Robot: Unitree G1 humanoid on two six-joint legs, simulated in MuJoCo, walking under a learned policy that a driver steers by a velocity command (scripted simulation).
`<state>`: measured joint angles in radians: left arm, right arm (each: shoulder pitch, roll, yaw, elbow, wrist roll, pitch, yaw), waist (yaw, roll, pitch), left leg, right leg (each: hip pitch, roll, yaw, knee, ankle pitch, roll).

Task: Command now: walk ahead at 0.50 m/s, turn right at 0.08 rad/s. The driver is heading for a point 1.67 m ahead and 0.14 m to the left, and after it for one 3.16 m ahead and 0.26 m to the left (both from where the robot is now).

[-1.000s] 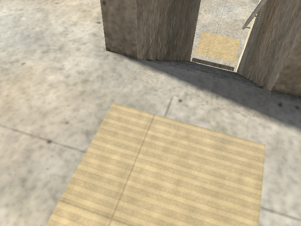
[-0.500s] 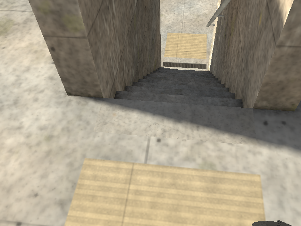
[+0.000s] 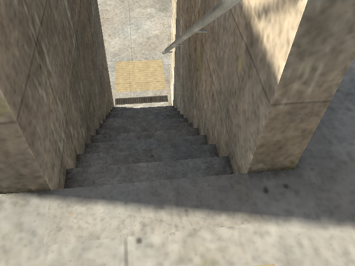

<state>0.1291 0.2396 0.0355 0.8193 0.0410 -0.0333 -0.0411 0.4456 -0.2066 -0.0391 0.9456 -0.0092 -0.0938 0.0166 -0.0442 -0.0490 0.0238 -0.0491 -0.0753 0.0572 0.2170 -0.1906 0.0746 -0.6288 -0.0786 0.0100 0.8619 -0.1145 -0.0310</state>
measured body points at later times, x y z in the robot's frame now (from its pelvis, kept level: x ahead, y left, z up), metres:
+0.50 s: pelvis +0.26 -0.05 +0.00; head +0.28 -0.07 +0.45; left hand +0.24 +0.22 -0.13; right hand +0.40 -0.30 -0.13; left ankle +0.37 +0.12 -0.67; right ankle +0.22 -0.11 -0.75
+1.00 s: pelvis +0.53 +0.02 +0.00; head +0.54 +0.02 +0.45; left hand +0.62 +0.27 -0.14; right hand +0.55 -0.25 -0.14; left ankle +0.54 +0.07 -0.75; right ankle +0.58 -0.14 -0.68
